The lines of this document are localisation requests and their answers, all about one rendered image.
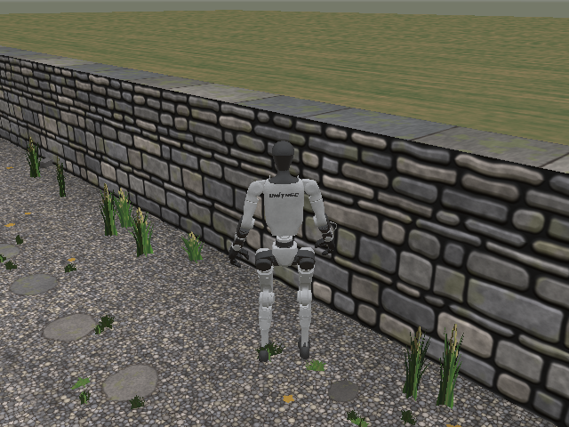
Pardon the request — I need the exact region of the robot left hand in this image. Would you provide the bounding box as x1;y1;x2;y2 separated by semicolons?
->
228;247;249;268

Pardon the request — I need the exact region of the left robot upper arm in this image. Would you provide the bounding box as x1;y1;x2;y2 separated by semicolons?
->
240;180;265;230

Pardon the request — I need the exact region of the robot right forearm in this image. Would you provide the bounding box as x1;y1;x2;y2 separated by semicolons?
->
318;213;333;242

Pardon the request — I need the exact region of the robot left foot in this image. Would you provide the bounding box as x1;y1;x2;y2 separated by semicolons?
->
259;340;272;362

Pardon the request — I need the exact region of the robot right hand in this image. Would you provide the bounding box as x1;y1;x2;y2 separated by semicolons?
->
315;238;335;255

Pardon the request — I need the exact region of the right robot upper arm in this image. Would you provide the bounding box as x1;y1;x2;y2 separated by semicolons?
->
302;179;327;227

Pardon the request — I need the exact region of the robot left forearm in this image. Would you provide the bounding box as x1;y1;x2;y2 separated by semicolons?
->
231;215;249;251

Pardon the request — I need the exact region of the robot right thigh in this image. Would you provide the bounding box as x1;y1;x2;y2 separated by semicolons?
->
297;247;316;306

